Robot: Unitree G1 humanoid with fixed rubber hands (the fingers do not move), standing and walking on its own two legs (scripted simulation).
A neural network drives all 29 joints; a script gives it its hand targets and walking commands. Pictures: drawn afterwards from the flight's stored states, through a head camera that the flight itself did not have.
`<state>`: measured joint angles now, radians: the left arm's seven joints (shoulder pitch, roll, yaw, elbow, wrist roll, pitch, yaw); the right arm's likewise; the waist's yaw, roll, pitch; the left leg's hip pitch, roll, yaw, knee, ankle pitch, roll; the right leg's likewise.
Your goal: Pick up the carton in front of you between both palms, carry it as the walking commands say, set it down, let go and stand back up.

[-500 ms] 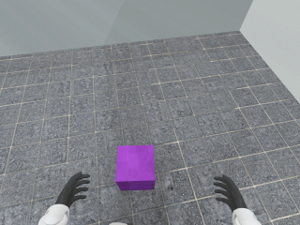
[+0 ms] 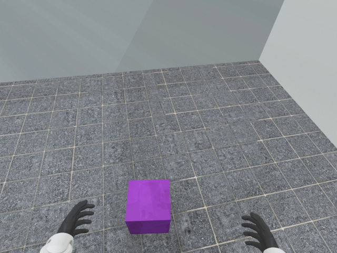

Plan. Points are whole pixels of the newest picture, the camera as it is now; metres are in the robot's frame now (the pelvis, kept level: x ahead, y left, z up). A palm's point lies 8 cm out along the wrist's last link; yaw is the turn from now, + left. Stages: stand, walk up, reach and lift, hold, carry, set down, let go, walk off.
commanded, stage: stand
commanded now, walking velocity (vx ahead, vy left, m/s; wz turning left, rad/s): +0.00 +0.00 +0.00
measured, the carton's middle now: (149, 207) +0.42 +0.09 -0.65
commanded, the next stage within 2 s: none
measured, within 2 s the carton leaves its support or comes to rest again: neither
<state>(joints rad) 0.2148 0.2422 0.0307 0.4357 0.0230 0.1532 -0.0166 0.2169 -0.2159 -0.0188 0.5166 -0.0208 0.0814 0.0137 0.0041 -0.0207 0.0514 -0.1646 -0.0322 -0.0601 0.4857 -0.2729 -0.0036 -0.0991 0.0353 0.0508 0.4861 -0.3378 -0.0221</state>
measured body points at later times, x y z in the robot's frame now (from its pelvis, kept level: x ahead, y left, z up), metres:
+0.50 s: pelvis +0.01 +0.02 +0.00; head +0.02 +0.03 +0.45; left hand +0.16 +0.31 -0.10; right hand +0.15 -0.28 -0.09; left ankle -0.01 +0.12 -0.74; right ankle -0.05 -0.11 -0.74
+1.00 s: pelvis -0.01 +0.02 +0.01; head -0.01 +0.03 +0.46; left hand +0.12 +0.32 -0.11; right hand +0.10 -0.29 -0.10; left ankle -0.01 +0.12 -0.74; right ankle -0.05 -0.11 -0.74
